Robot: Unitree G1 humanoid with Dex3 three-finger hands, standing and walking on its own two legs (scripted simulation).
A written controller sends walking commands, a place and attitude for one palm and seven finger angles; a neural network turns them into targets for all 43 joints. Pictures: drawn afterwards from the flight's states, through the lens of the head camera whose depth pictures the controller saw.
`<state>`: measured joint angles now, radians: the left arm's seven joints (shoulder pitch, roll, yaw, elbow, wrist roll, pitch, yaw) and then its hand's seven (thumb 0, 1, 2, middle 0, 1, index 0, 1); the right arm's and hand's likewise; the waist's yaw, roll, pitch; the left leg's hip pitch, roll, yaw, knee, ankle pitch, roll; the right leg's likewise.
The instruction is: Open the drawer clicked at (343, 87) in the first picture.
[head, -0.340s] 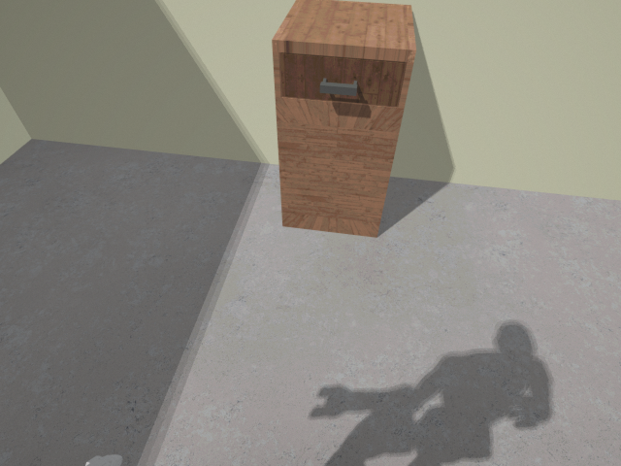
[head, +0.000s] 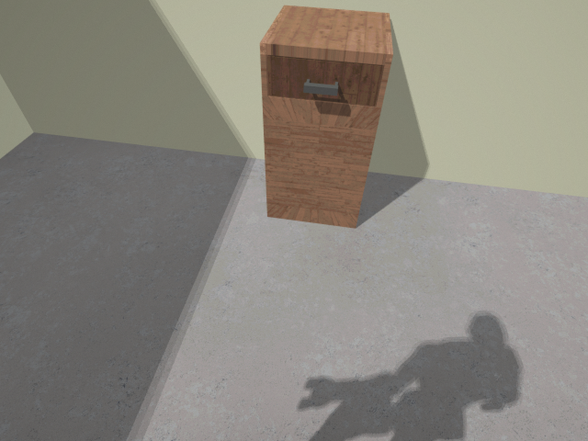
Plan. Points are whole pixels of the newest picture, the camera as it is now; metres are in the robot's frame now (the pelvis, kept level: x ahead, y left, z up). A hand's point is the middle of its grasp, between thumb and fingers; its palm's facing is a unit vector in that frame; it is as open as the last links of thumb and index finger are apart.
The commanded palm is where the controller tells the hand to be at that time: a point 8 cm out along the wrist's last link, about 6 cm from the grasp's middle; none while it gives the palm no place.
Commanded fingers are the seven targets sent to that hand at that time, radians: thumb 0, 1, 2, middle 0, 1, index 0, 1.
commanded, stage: stand and wait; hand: left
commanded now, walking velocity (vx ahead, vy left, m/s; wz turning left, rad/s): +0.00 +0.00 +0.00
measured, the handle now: (321, 86) +1.21 -0.01 -0.07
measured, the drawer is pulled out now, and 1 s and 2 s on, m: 0.00 0.00 0.00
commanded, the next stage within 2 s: look at it before walking up in 0.48 s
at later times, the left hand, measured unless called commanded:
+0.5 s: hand out of the picture +0.05 +0.25 -0.16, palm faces -0.02 -0.94 -0.33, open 7.4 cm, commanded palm none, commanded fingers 0.00 0.90 0.90 -0.20 -0.30 -0.20 -0.30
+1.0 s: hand out of the picture +0.07 +0.24 -0.15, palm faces -0.03 -0.94 -0.33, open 7.4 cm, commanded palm none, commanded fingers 0.00 0.90 0.90 -0.20 -0.30 -0.20 -0.30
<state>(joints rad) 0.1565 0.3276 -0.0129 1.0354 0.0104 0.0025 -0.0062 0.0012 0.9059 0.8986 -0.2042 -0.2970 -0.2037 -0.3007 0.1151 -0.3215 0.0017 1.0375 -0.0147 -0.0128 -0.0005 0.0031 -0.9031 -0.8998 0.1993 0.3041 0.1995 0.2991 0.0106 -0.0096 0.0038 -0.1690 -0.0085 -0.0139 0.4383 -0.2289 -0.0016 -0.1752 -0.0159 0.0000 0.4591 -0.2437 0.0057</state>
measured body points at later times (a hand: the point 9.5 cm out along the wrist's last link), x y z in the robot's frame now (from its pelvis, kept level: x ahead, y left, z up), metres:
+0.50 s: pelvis -0.01 +0.00 +0.00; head -0.01 +0.00 +0.45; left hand +0.05 +0.29 -0.13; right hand +0.05 -0.30 -0.13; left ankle +0.01 +0.12 -0.74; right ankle +0.00 -0.12 -0.74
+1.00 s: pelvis +0.00 +0.00 +0.00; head +0.00 +0.00 +0.45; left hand +0.07 +0.29 -0.13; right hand +0.08 -0.30 -0.13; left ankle +0.01 +0.12 -0.74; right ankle +0.00 -0.12 -0.74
